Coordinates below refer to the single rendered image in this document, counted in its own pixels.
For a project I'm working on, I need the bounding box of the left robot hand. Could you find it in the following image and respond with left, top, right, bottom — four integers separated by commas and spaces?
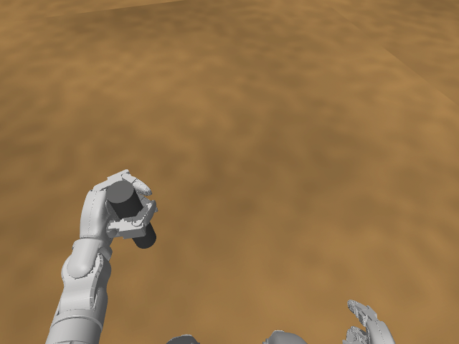
80, 169, 158, 246

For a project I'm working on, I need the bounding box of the left robot arm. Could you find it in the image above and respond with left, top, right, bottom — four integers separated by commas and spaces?
45, 237, 113, 344

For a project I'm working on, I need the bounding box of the can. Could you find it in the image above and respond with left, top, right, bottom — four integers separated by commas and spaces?
106, 181, 156, 249

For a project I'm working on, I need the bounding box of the right robot hand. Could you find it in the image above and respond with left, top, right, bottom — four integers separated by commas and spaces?
342, 300, 396, 344

